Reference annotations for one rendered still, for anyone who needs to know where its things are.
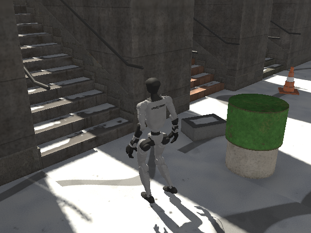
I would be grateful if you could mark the robot left forearm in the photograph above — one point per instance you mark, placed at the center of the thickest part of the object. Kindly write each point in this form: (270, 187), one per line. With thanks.
(136, 136)

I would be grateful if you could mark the robot left upper arm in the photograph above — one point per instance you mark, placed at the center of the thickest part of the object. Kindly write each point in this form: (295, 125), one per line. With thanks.
(141, 107)

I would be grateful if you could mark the right robot hand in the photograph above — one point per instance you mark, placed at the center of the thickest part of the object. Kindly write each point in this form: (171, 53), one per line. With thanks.
(173, 134)

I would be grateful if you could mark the left robot thigh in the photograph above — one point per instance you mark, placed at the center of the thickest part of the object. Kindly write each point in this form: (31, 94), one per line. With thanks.
(143, 146)

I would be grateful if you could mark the robot right upper arm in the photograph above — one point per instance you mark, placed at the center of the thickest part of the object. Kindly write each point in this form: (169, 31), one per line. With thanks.
(171, 108)

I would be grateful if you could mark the robot right forearm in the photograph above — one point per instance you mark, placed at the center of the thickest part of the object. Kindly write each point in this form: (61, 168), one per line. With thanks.
(175, 125)

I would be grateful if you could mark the left robot hand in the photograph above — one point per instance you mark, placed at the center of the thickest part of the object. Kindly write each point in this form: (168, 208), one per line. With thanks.
(129, 151)

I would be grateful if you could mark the robot right foot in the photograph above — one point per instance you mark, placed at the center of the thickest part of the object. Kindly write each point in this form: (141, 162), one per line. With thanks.
(173, 190)

